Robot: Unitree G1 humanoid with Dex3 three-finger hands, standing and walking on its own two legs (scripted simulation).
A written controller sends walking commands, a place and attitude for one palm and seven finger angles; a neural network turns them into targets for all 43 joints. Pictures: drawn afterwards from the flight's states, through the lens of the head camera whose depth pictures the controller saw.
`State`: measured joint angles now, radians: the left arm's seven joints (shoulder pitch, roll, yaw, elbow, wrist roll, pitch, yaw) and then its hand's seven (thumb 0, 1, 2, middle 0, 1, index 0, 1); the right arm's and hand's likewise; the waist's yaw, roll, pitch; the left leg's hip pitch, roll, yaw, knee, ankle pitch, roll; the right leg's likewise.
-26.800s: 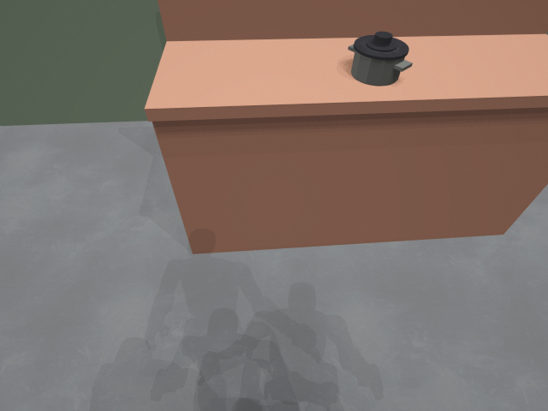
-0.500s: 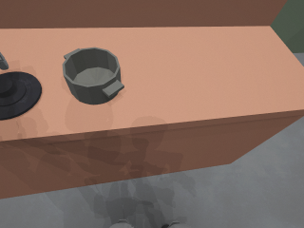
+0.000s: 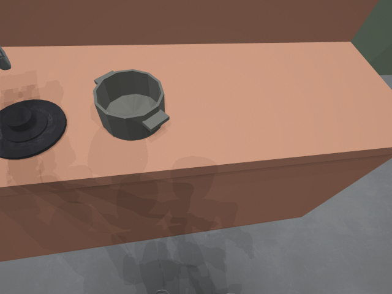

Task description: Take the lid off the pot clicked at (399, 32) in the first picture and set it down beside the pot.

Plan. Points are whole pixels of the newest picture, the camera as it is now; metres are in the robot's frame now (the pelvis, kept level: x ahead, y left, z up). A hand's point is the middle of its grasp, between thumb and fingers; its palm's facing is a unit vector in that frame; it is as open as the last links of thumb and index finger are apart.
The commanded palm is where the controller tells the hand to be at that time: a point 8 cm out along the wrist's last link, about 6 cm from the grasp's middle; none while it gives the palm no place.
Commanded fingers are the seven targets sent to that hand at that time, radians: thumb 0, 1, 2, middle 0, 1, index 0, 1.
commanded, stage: raise the empty hand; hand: left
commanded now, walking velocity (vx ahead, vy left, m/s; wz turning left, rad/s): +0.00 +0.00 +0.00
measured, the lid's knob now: (20, 119) +0.47 +0.36 +0.04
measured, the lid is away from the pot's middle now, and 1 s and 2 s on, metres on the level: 0.23 0.23 0.23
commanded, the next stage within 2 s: draw the hand back to the body in 0.42 s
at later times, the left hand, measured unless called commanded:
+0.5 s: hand out of the picture +0.45 +0.37 +0.19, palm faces -0.33 -0.14 -0.93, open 11.1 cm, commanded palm +0.47 +0.36 +0.26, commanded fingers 0.00 -0.04 0.70 -0.37 -0.82 -0.37 -0.82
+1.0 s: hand out of the picture +0.41 +0.36 +0.18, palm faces -0.28 -0.10 -0.95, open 11.0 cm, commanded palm +0.38 +0.35 +0.25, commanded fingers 0.00 -0.04 0.70 -0.37 -0.82 -0.37 -0.82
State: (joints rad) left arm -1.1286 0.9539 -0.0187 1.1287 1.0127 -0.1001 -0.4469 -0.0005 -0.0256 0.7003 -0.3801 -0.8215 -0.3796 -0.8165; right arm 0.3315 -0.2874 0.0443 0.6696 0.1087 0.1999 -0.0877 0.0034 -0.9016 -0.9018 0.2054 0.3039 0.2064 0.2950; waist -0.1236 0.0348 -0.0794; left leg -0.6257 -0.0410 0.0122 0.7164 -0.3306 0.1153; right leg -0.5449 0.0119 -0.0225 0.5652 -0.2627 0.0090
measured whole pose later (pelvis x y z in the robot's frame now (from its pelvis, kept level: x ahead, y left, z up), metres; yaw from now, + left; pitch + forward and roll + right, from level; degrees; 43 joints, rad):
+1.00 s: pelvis -0.01 +0.00 +0.01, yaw +2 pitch +8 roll -4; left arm -0.88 0.87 -0.01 0.78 0.92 0.00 -0.49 0.00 -0.03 0.70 -0.38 -0.82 -0.38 -0.82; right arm 0.25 -0.27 0.04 0.60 0.10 0.23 -0.03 0.01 -0.90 -0.90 0.20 0.30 0.20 0.29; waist -0.06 0.04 -0.05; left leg -0.46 -0.08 0.00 0.59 -0.27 0.12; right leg -0.39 -0.02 -0.03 0.48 -0.23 0.00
